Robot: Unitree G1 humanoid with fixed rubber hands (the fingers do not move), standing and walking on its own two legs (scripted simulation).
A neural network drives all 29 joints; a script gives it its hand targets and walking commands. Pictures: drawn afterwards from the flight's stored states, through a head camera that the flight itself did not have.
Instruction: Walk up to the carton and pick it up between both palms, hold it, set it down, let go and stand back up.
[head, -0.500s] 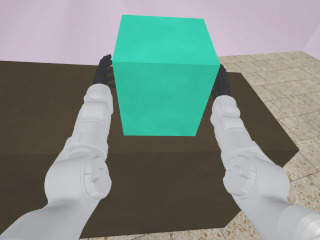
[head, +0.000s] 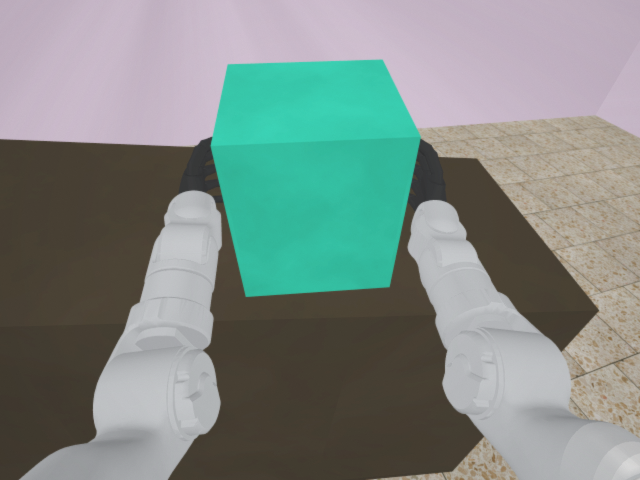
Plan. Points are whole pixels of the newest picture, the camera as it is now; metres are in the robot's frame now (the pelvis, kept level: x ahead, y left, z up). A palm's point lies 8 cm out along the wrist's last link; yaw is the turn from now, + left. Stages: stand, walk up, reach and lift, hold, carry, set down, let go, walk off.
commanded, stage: reach and lift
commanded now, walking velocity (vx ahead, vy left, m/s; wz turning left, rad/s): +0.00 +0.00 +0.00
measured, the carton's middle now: (312, 181) +0.46 -0.01 +0.18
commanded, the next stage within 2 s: hold in 2.00 s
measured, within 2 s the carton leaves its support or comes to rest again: neither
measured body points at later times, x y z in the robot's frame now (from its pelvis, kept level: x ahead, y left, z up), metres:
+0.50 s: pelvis -0.03 +0.00 +0.00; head -0.10 +0.04 +0.44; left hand +0.39 +0.14 +0.23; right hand +0.37 -0.16 +0.24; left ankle -0.01 +0.11 -0.75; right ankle +0.02 -0.11 -0.75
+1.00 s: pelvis -0.03 -0.01 +0.00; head -0.10 +0.01 +0.44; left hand +0.39 +0.12 +0.26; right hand +0.37 -0.17 +0.28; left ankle -0.01 +0.11 -0.75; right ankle +0.02 -0.11 -0.75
